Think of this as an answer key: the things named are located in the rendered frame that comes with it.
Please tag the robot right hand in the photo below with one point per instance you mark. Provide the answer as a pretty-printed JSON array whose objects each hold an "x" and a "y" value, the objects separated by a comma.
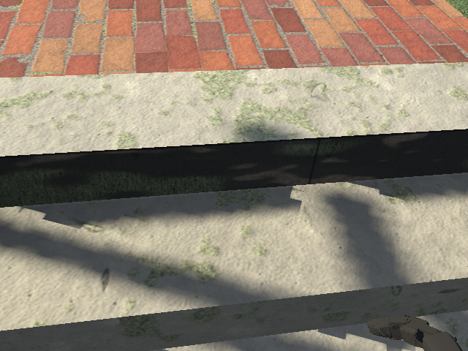
[{"x": 414, "y": 331}]

